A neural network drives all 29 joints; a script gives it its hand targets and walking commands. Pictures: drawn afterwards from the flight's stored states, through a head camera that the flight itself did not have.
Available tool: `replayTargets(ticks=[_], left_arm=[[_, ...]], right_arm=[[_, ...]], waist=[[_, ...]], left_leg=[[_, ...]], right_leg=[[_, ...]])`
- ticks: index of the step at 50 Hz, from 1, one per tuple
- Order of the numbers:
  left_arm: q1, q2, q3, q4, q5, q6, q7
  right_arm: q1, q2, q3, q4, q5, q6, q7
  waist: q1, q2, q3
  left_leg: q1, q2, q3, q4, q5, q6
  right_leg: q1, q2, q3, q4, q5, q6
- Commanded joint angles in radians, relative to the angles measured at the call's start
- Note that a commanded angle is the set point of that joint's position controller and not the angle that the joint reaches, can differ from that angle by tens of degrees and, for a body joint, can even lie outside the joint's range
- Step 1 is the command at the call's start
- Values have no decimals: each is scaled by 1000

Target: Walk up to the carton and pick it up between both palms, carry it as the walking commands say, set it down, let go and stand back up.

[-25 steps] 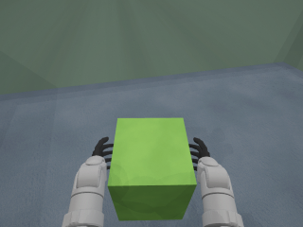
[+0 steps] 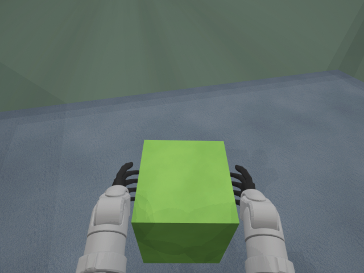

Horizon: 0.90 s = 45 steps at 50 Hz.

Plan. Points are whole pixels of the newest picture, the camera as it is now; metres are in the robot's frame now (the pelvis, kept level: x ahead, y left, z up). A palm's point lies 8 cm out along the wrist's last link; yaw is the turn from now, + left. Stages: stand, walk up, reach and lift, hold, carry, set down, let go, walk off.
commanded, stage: reach and lift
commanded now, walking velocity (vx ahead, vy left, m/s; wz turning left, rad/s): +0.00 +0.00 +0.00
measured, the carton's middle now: (182, 203) +0.32 +0.00 -0.02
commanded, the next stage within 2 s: hold in 0.26 s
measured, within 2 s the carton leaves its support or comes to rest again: neither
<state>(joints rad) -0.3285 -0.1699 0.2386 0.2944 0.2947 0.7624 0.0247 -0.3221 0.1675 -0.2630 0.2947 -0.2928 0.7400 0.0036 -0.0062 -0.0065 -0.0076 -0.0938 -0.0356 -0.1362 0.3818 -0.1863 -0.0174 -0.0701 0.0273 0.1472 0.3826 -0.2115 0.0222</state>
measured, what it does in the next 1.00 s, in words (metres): stands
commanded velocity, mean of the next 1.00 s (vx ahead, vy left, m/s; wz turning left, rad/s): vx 0.09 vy -0.02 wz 0.00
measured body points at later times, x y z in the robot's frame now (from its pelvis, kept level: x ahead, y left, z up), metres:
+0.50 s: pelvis +0.00 -0.01 +0.00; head -0.06 -0.01 +0.45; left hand +0.29 +0.14 +0.04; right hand +0.29 -0.15 +0.04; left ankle +0.02 +0.13 -0.74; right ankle +0.01 -0.14 -0.74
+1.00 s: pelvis +0.01 -0.03 -0.01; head -0.03 -0.03 +0.44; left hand +0.31 +0.11 +0.06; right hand +0.31 -0.18 +0.06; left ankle +0.02 +0.13 -0.74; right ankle +0.01 -0.13 -0.75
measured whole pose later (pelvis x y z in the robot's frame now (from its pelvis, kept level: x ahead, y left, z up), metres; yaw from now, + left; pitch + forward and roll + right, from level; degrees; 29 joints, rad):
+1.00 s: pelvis +0.01 -0.03 -0.01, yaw -1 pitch +1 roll -1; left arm -0.25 -0.15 0.16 0.06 0.18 0.87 0.07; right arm -0.24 0.15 -0.16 0.04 -0.20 0.86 -0.05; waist 0.02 0.02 -0.13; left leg -0.31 0.07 -0.08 0.56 -0.31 -0.02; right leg -0.26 0.03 -0.09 0.46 -0.26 -0.02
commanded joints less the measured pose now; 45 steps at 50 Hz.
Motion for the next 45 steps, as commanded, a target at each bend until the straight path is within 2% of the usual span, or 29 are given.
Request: replayTargets(ticks=[1, 15, 39, 40, 41, 42, 43, 44, 45], left_arm=[[-510, -992, -560, -39, -284, -40, -247], [-451, -961, -586, -102, -303, -36, -261], [-518, -986, -570, -53, -300, -36, -273], [-519, -954, -597, -49, -296, -40, -264], [-540, -970, -608, -70, -317, -35, -259], [-554, -970, -618, -95, -323, -30, -251], [-574, -976, -645, -134, -343, -25, -245], [-584, -987, -678, -172, -368, -13, -237], [-598, -995, -720, -229, -401, 4, -229]], right_arm=[[-519, 938, 561, -25, 276, -24, 248], [-436, 972, 602, -79, 298, -12, 235], [-502, 971, 569, -26, 293, -19, 253], [-505, 960, 604, -60, 291, -21, 242], [-513, 963, 620, -81, 305, -15, 238], [-525, 962, 632, -101, 317, -10, 232], [-531, 970, 650, -131, 331, -5, 224], [-519, 972, 668, -169, 339, 5, 210], [-511, 974, 689, -222, 356, 18, 195]], waist=[[2, 12, -256], [0, -5, -241], [-3, 8, -203], [7, 31, -216], [6, 59, -245], [5, 102, -246], [7, 161, -240], [8, 193, -220], [7, 201, -215]], left_leg=[[112, -55, 63, -48, 188, -15], [101, -66, 67, -54, 186, -4], [66, -56, 70, -54, 41, -3], [-98, 133, -39, -31, -150, 18], [-95, 164, -130, -86, -324, 50], [-109, 209, -207, -136, -515, 79], [-124, 265, -279, -184, -610, 104], [-156, 311, -307, -206, -620, 125], [-176, 321, -279, -212, -602, 134]], right_leg=[[16, 69, -83, -56, 184, -9], [43, 63, -74, -66, 215, 3], [-6, 62, -83, -64, 53, -13], [-161, -77, -68, 55, -153, -23], [-185, -42, -79, 106, -287, -25], [-251, -15, -117, 186, -370, -23], [-293, 7, -167, 275, -329, -13], [-316, 2, -189, 314, -261, -7], [-312, -13, -206, 275, -232, -5]])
